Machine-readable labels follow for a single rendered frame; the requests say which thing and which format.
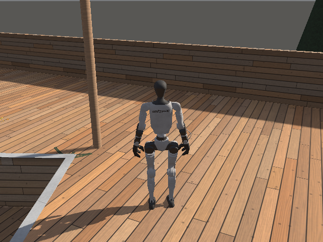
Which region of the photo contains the left robot upper arm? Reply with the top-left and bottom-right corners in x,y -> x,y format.
138,102 -> 150,131

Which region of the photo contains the robot left hand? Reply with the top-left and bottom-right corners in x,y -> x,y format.
133,145 -> 144,158

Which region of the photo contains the robot right thigh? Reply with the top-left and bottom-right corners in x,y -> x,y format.
167,141 -> 179,177

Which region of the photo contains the right robot upper arm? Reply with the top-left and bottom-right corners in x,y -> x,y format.
171,102 -> 184,130

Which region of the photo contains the right robot forearm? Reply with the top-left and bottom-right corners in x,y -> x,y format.
179,122 -> 189,144

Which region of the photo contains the left robot forearm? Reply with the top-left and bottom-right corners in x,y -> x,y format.
134,123 -> 143,146

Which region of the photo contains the robot right hand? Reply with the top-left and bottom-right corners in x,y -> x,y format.
179,143 -> 190,155

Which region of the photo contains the humanoid robot head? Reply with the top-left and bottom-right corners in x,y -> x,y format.
152,80 -> 169,105

